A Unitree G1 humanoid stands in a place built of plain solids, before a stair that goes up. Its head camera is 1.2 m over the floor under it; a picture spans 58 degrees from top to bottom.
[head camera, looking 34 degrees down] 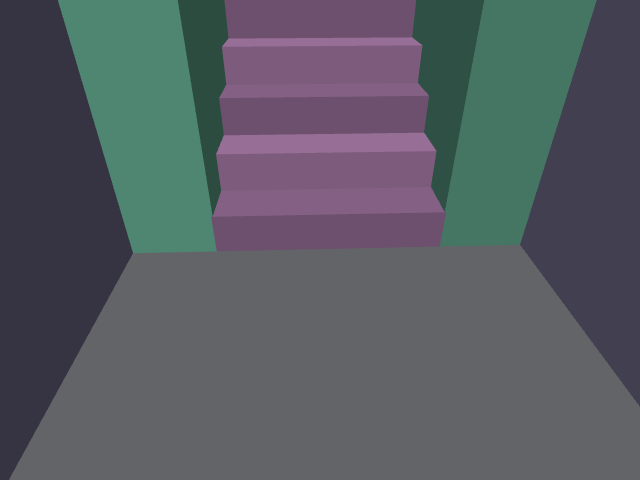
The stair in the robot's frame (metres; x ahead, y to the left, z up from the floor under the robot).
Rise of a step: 0.19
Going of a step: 0.26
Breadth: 1.08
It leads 2 degrees to the left of straight ahead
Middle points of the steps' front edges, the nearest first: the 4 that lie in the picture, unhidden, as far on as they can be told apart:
1.70 -0.04 0.19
1.96 -0.03 0.39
2.21 -0.02 0.58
2.47 -0.02 0.77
